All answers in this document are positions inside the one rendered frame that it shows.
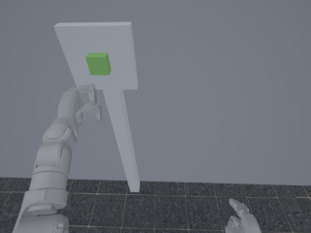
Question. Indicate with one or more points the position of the left robot forearm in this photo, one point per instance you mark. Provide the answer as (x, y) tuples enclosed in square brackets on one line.
[(47, 191)]

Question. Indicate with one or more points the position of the robot left hand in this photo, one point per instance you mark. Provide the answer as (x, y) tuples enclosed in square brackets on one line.
[(71, 105)]

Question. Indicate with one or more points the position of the left robot upper arm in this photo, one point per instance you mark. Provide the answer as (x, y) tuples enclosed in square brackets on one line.
[(44, 224)]

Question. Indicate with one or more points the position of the panel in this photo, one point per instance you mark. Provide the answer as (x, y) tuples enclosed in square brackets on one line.
[(77, 39)]

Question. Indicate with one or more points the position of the robot right hand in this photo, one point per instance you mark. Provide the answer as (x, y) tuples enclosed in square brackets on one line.
[(247, 222)]

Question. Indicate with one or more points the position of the button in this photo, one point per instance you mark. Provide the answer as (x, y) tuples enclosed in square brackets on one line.
[(98, 63)]

